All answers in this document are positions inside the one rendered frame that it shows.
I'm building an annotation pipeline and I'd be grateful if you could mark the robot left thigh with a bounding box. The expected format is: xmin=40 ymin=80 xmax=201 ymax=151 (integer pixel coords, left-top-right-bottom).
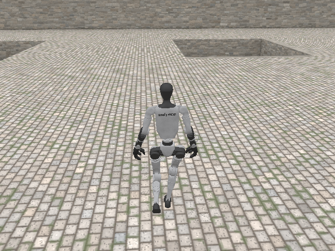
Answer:
xmin=150 ymin=146 xmax=161 ymax=182

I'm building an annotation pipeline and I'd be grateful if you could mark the right robot forearm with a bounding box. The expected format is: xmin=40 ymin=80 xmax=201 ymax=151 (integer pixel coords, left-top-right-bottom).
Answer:
xmin=187 ymin=126 xmax=196 ymax=148

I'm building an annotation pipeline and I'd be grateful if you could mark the left robot foot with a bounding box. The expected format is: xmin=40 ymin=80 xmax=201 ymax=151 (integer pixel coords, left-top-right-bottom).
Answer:
xmin=152 ymin=203 xmax=161 ymax=213

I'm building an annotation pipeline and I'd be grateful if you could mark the robot right hand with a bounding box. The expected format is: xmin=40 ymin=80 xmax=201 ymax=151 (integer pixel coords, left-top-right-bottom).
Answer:
xmin=185 ymin=146 xmax=198 ymax=158

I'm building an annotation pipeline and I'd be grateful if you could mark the right robot upper arm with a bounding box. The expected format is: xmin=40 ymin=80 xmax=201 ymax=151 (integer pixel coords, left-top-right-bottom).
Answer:
xmin=178 ymin=105 xmax=192 ymax=134

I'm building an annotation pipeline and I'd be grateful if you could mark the left robot upper arm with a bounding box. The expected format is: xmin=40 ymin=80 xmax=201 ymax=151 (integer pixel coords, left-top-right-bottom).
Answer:
xmin=141 ymin=106 xmax=156 ymax=135

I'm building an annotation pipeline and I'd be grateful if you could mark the left robot forearm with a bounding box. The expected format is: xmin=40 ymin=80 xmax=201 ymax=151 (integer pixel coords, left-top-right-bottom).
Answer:
xmin=135 ymin=127 xmax=146 ymax=149

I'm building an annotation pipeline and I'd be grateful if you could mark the robot left hand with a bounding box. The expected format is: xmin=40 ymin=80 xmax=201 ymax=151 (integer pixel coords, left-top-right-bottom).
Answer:
xmin=133 ymin=147 xmax=145 ymax=160

